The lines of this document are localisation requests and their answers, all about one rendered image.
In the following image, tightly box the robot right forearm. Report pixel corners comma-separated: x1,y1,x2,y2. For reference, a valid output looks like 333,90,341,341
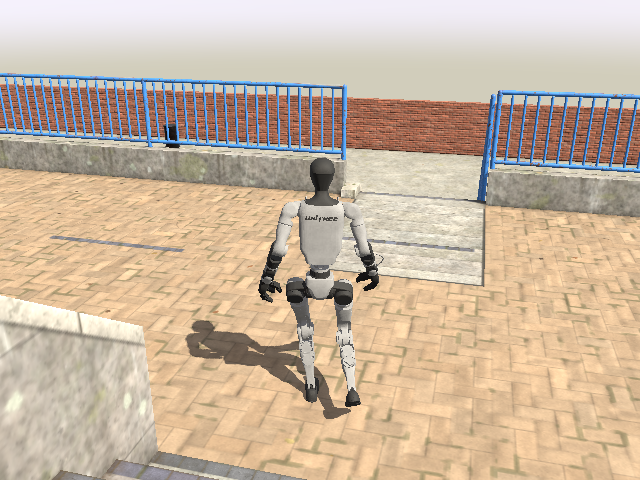
360,241,378,276

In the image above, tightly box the left robot upper arm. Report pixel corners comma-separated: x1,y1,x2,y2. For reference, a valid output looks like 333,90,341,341
272,201,301,257

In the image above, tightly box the robot left forearm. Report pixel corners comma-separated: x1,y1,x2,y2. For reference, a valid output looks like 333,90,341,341
261,241,282,284

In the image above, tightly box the robot head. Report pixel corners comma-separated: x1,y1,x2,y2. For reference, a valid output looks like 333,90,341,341
304,158,339,206

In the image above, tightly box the right robot upper arm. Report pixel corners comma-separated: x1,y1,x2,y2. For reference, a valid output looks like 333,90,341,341
342,202,371,257

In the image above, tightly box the right robot hand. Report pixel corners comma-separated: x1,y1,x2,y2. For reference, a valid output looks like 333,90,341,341
356,272,379,291

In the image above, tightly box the robot right thigh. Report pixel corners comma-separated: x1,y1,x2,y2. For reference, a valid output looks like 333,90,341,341
333,279,353,347

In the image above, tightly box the left robot hand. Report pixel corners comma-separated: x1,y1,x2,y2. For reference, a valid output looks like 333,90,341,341
258,280,282,303

